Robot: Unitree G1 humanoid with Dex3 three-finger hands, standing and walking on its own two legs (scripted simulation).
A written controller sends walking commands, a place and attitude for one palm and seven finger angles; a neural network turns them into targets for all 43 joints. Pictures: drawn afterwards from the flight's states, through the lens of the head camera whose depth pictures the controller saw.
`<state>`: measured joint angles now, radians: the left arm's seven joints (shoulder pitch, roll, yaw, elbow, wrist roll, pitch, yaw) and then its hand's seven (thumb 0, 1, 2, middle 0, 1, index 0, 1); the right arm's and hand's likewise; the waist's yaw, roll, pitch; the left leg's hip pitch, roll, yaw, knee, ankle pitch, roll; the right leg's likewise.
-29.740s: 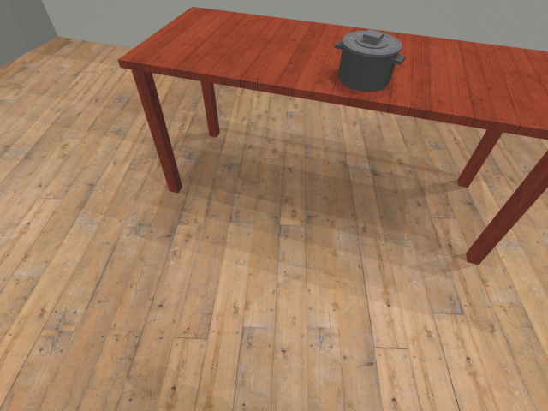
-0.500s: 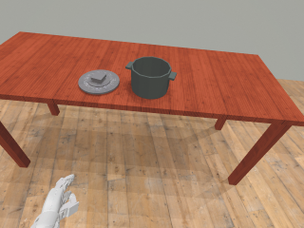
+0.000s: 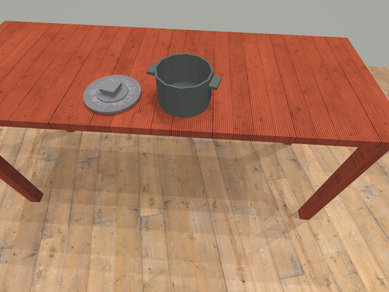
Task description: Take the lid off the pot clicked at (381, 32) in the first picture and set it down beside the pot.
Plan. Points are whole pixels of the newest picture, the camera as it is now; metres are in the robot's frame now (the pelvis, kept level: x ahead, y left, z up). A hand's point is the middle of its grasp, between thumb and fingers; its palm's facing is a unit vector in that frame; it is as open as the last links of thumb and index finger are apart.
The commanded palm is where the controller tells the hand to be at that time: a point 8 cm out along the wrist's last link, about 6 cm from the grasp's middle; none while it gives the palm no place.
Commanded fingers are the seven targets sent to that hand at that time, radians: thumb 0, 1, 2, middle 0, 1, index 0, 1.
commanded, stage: let the arm hang, fingers relaxed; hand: left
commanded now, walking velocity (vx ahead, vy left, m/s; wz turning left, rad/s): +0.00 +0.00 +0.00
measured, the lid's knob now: (111, 87) +0.69 +0.30 -0.03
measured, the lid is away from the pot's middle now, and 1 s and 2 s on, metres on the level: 0.24 0.24 0.24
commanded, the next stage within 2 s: look to check the result in 0.42 s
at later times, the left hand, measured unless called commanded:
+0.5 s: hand out of the picture +0.09 +0.18 -0.17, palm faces +0.01 -0.98 -0.19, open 7.4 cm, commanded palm none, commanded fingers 0.00 0.90 0.90 -0.20 -0.30 -0.20 -0.30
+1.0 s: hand out of the picture +0.08 +0.18 -0.18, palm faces +0.01 -0.98 -0.19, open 7.4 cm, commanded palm none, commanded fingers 0.00 0.90 0.90 -0.20 -0.30 -0.20 -0.30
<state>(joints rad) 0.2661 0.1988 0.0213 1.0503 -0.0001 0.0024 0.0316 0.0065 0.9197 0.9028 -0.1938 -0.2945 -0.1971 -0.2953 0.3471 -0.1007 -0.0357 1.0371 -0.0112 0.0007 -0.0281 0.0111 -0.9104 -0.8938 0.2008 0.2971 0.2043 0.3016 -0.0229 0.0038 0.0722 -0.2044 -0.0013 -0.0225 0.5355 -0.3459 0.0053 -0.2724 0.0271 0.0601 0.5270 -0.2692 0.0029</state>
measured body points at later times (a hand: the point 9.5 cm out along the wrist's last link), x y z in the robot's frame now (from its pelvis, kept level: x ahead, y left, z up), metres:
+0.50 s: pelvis +0.03 +0.00 +0.00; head +0.06 +0.01 +0.45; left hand +0.09 +0.23 -0.16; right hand +0.04 -0.23 -0.15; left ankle -0.04 +0.12 -0.73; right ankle +0.01 -0.13 -0.73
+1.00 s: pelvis +0.03 +0.01 +0.00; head +0.07 +0.02 +0.45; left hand +0.08 +0.24 -0.16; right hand +0.02 -0.21 -0.15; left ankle -0.04 +0.12 -0.73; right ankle +0.01 -0.13 -0.73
